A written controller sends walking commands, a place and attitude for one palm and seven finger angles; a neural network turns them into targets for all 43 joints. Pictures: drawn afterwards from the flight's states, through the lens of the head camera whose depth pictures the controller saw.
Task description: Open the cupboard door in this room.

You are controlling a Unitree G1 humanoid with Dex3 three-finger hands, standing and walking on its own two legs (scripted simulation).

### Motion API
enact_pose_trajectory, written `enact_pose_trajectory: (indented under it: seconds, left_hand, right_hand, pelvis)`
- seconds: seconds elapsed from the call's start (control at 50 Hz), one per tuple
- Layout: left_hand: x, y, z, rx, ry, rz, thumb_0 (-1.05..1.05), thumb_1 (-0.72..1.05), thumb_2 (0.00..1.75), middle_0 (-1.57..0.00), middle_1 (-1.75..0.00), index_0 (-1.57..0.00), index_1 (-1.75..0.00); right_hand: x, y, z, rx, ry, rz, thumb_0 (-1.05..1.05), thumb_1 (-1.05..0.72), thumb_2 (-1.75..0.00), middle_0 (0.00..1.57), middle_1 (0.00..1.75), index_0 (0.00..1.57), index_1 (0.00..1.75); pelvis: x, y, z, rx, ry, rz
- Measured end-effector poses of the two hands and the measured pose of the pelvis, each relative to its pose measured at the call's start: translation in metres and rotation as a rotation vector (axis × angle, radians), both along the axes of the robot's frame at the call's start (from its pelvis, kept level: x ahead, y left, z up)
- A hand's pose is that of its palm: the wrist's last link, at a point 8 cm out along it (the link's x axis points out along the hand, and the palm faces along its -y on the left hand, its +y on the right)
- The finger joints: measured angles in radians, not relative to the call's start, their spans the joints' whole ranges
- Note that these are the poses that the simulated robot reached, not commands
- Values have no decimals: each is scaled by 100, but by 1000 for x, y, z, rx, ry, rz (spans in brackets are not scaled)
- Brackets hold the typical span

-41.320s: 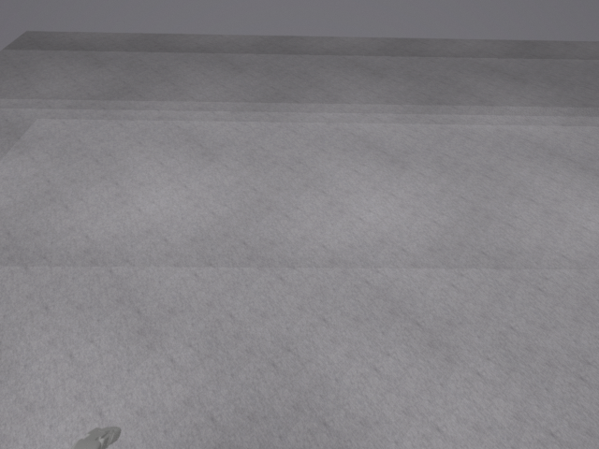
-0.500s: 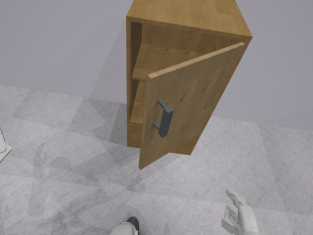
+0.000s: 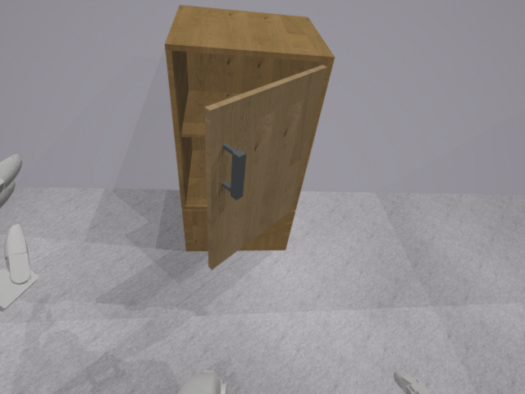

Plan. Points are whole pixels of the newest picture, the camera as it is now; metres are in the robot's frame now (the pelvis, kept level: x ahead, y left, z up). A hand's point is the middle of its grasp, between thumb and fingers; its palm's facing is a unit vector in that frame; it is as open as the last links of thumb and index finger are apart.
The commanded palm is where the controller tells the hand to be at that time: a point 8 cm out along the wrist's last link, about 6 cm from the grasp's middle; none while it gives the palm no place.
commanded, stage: stop stepping back and stand still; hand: left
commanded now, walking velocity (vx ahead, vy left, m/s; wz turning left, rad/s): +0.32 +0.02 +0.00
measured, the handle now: (232, 171) +0.63 +0.09 -0.03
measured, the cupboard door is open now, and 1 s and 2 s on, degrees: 41 41 41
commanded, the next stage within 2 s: let the arm hang, fingers relaxed in 0.68 s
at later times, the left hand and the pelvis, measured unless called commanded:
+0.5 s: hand out of the picture +0.10 +0.27 +0.19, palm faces +0.50 -0.70 -0.51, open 7.4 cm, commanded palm +0.05 +0.30 +0.19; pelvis -0.08 -0.01 +0.00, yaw +2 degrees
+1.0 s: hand out of the picture +0.07 +0.19 -0.11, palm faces +0.04 -0.96 -0.29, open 7.4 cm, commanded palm none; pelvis -0.07 -0.01 -0.01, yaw +4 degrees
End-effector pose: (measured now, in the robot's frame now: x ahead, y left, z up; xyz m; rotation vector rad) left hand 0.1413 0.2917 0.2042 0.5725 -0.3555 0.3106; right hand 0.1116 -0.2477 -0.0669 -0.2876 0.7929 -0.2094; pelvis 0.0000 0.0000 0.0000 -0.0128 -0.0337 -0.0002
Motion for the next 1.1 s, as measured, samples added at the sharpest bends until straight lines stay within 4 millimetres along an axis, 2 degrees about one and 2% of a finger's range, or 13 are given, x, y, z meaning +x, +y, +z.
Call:
enact_pose_trajectory:
  seconds: [0.1,0.18,0.28,0.4,0.54,0.68,0.78,0.84,0.92,0.98,1.02,1.06,1.1]
  left_hand:
    - [-24,25,8,-47,-97,100,1,88,90,-22,-30,-22,-30]
    - [-28,40,-3,-115,-120,134,1,89,90,-21,-30,-21,-30]
    - [-41,33,-11,-72,-37,77,1,89,90,-21,-30,-21,-30]
    - [-71,14,5,6,7,62,1,89,90,-21,-30,-21,-30]
    - [-86,7,-3,12,17,187,1,89,90,-21,-30,-21,-30]
    - [-79,-5,-6,-46,43,157,1,89,90,-21,-30,-21,-30]
    - [-63,0,2,-5,-27,106,1,88,90,-21,-30,-21,-30]
    - [-35,10,-45,-61,171,113,0,89,90,-21,-30,-21,-30]
    - [-26,-2,-174,-294,702,187,0,90,90,-20,-30,-20,-30]
    - [-64,-42,-262,-412,1062,181,0,91,90,-19,-30,-19,-30]
    - [-104,-73,-301,-493,1277,168,1,91,90,-20,-30,-19,-30]
    - [-140,-93,-323,-608,1385,210,-1,93,90,-20,-30,-20,-30]
    - [-156,-85,-329,-660,1378,286,-5,100,90,-21,-30,-21,-30]
  right_hand:
    - [-33,0,4,-28,32,-24,2,-91,-90,20,30,20,30]
    - [-42,9,2,-47,-51,-19,2,-91,-90,20,30,20,30]
    - [-58,34,1,54,-101,-41,2,-91,-90,20,30,20,30]
    - [-74,51,-6,133,-48,7,1,-90,-90,20,30,20,30]
    - [-65,28,-39,143,24,81,1,-90,-90,20,30,21,30]
    - [-51,-5,-13,57,-12,33,2,-91,-90,20,30,20,30]
    - [-32,-14,-3,-6,-86,11,2,-91,-90,20,30,20,30]
    - [-23,-11,-14,35,-52,66,1,-91,-90,19,30,20,30]
    - [-24,-2,-39,89,54,118,1,-91,-90,19,30,20,30]
    - [-38,5,-56,146,133,105,1,-91,-90,19,30,20,30]
    - [-54,10,-62,166,213,88,1,-91,-90,20,30,20,30]
    - [-75,13,-65,168,303,70,1,-91,-90,20,30,20,30]
    - [-97,15,-69,157,398,64,1,-91,-90,20,30,20,30]
  pelvis:
    - [-22,8,11,24,27,-12]
    - [-43,24,1,-2,19,10]
    - [-67,24,2,18,-21,8]
    - [-76,13,11,-11,-6,0]
    - [-87,-7,-5,9,7,35]
    - [-79,-8,9,44,7,33]
    - [-70,-1,0,10,5,32]
    - [-69,2,-2,22,29,47]
    - [-73,-1,-4,36,46,74]
    - [-74,-9,-7,51,28,70]
    - [-71,-11,-4,43,19,76]
    - [-69,-13,0,30,13,78]
    - [-68,-14,1,10,10,91]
